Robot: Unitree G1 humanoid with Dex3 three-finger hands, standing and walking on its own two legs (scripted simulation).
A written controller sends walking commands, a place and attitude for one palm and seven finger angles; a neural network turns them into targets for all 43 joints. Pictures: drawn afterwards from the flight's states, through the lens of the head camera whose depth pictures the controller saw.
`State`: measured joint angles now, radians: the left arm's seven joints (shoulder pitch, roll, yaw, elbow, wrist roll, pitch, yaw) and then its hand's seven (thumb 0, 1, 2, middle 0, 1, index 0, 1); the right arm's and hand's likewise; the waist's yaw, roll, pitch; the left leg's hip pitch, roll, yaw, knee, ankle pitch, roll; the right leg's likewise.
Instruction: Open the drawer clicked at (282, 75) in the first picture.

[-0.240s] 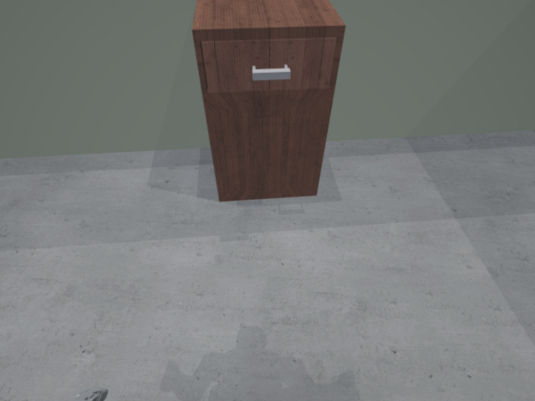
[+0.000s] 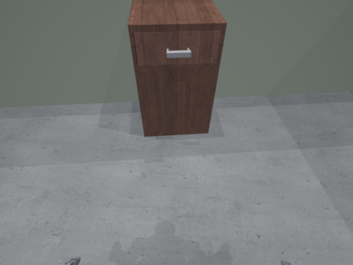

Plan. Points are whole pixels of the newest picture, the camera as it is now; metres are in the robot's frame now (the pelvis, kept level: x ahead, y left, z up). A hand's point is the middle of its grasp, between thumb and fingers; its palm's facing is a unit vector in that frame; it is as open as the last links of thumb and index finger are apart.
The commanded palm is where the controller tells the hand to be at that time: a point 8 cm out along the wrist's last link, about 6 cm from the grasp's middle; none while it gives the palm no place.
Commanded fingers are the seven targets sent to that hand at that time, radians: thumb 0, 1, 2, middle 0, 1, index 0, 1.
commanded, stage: stand and wait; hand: left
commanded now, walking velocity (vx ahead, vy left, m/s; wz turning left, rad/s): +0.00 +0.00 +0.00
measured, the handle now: (178, 51) +1.15 +0.06 -0.07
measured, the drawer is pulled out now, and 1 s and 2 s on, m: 0.00 0.00 0.00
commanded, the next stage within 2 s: look at it before walking up in 0.58 s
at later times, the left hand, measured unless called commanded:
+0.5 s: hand out of the picture +0.06 +0.25 -0.15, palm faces -0.02 -0.94 -0.34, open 7.4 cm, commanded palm none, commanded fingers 0.00 0.90 0.90 -0.20 -0.30 -0.20 -0.30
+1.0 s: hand out of the picture +0.06 +0.24 -0.15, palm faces -0.03 -0.94 -0.34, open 7.4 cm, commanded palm none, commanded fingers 0.00 0.90 0.90 -0.20 -0.30 -0.20 -0.30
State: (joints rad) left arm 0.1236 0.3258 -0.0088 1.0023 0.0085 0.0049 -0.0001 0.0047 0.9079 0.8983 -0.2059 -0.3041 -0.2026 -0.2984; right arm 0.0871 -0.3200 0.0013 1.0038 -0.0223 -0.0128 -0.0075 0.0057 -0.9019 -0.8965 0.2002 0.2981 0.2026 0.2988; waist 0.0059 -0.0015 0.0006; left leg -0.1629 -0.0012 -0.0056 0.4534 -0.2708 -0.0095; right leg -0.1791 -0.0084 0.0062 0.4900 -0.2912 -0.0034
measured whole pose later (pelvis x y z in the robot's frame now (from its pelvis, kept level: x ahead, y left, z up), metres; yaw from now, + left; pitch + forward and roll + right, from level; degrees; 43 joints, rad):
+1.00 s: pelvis -0.01 +0.00 +0.01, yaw -1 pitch -2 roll +0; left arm 0.14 0.34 0.00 1.08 0.01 0.00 0.00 0.00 0.91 0.90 -0.21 -0.30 -0.20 -0.30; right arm 0.13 -0.34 0.00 1.11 -0.01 -0.01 0.00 0.01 -0.90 -0.90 0.20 0.30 0.20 0.30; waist 0.00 0.00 0.02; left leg -0.14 0.01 0.00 0.37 -0.21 -0.02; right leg -0.16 0.01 0.01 0.40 -0.22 -0.01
